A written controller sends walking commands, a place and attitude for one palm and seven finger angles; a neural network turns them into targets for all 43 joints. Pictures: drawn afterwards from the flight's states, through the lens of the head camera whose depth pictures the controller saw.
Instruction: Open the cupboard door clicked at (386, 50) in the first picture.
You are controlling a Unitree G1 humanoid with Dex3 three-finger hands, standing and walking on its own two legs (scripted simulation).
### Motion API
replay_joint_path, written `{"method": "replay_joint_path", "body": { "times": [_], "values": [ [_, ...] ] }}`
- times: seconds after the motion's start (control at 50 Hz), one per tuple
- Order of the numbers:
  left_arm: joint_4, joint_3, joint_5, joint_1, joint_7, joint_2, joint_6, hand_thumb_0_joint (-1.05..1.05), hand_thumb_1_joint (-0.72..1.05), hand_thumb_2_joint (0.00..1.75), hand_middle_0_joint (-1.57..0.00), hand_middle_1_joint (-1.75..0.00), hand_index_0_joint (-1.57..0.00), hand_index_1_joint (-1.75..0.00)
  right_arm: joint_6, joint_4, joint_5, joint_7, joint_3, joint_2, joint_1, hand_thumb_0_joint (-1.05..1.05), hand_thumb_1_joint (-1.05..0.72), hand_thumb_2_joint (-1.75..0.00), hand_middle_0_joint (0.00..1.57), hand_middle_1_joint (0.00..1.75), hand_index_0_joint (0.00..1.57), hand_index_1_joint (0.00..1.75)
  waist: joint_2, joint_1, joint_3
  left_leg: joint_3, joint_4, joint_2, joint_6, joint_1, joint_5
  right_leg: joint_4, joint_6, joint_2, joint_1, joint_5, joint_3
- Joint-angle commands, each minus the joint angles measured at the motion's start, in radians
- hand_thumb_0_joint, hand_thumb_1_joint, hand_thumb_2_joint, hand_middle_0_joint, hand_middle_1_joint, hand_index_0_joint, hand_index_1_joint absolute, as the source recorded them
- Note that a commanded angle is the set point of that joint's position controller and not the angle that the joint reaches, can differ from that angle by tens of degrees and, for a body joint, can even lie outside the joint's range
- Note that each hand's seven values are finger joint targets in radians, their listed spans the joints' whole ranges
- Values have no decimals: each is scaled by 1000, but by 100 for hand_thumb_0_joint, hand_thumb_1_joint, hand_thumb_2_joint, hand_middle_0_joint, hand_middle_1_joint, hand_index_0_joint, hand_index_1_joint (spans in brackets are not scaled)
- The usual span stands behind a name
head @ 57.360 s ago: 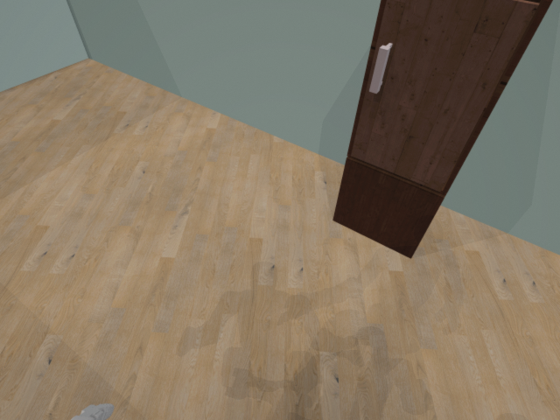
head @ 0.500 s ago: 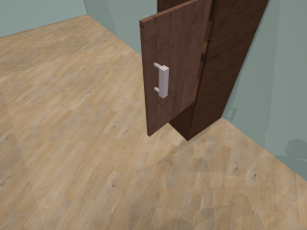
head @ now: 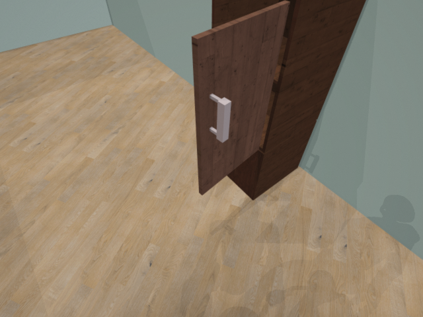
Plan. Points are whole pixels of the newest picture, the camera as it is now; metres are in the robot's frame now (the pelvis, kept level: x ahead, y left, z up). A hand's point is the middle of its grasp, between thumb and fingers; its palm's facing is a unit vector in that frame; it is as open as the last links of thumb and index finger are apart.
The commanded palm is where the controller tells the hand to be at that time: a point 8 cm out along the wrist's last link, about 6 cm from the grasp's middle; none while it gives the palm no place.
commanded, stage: look to check the result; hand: left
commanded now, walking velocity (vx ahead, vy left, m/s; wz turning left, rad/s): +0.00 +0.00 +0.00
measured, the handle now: (218, 117) +0.61 +0.02 +0.02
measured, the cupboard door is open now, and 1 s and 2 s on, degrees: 97 97 97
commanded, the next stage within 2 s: stand and wait in 0.56 s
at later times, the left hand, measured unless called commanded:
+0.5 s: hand out of the picture -0.01 +0.15 -0.17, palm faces +0.05 -0.98 -0.18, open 7.4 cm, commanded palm none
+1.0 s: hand out of the picture +0.00 +0.14 -0.17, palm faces +0.04 -0.98 -0.17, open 7.4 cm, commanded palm none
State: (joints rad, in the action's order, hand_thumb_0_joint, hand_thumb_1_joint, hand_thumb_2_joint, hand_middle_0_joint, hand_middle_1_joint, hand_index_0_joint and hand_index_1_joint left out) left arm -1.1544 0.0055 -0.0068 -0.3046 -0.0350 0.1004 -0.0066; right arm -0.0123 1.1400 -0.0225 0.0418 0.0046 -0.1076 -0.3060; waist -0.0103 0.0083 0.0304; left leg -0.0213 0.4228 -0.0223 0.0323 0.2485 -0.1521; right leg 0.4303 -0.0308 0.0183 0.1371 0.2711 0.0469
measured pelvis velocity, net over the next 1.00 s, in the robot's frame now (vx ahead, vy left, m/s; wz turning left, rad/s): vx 0.03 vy -0.02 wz -0.01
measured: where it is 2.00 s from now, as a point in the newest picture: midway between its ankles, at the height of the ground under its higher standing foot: outside the picture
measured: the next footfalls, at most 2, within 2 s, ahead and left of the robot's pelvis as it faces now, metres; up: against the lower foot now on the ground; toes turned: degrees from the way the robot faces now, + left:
none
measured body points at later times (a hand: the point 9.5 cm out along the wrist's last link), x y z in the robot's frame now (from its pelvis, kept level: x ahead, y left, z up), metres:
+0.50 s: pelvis +0.02 -0.01 +0.00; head +0.03 -0.01 +0.45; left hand -0.01 +0.20 -0.16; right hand +0.01 -0.22 -0.17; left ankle +0.05 +0.10 -0.74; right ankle -0.02 -0.10 -0.74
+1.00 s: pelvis +0.03 -0.02 +0.00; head +0.04 -0.02 +0.45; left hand +0.00 +0.19 -0.16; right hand +0.01 -0.22 -0.17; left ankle +0.05 +0.10 -0.74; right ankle -0.02 -0.10 -0.74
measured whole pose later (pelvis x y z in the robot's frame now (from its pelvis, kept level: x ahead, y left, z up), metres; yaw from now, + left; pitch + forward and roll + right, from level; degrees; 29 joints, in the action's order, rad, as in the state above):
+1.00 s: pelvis +0.03 -0.02 +0.00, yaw +0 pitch -1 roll +0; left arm -1.16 0.00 0.00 -0.32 -0.04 0.11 -0.02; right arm -0.01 1.17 -0.02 0.05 0.01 -0.12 -0.27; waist -0.01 0.00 0.05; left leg -0.02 0.41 -0.01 0.01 0.19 -0.19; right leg 0.38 -0.05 0.04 0.07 0.29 0.04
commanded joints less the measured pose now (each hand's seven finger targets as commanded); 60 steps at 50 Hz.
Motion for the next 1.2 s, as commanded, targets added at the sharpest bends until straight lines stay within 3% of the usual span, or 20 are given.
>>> {"method": "replay_joint_path", "body": {
  "times": [0.0, 0.14, 0.32, 0.54, 0.98, 1.18],
  "values": [
    [8, 17, 2, -104, -8, 89, -6, 0, 90, 90, -20, -30, -20, -30, 10, -15, 1, 6, -16, -83, -77, 0, -90, -90, 20, 30, 20, 30, -9, -1, 76, 122, -97, 105, 15, -21, -40, -107, -27, -106, 95, -10, -102],
    [4, 14, 3, -109, -10, 93, -12, 0, 90, 90, -20, -30, -20, -30, 13, -10, 4, 6, -15, -87, -63, 0, -90, -90, 20, 30, 20, 30, 5, 1, 46, 106, -72, 108, 15, -70, 62, -109, -24, -115, 75, -76, -102],
    [-1, 13, 4, -117, -11, 101, -12, 0, 90, 90, -20, -30, -20, -30, 15, -5, 6, 8, -11, -100, -48, 0, -90, -90, 20, 30, 20, 30, 8, -4, 41, 102, -67, 110, 16, -87, 103, -115, -19, -115, 51, -110, -103],
    [0, 11, 5, -108, -12, 103, -10, 0, 90, 90, -20, -30, -20, -30, 12, 10, 4, 7, -8, -92, -44, 0, -90, -90, 20, 30, 20, 30, 4, -4, 79, 97, -70, 106, 10, -73, 91, -127, -20, -120, 50, -107, -99],
    [2, 13, 6, -114, -13, 100, -15, 0, 90, 90, -20, -30, -20, -30, 14, 12, 5, 12, -9, -96, -46, 0, -90, -90, 20, 30, 20, 30, 1, -4, 53, 85, -57, 110, 7, -102, 135, -129, -17, -117, 20, -189, -107],
    [2, 11, 7, -115, -13, 101, -14, 0, 90, 90, -20, -30, -20, -30, 13, 13, 5, 13, -9, -99, -38, 0, -90, -90, 20, 30, 20, 30, 1, -6, 67, 86, -62, 111, 7, -106, 123, -135, -19, -116, 27, -171, -109]
  ]
}}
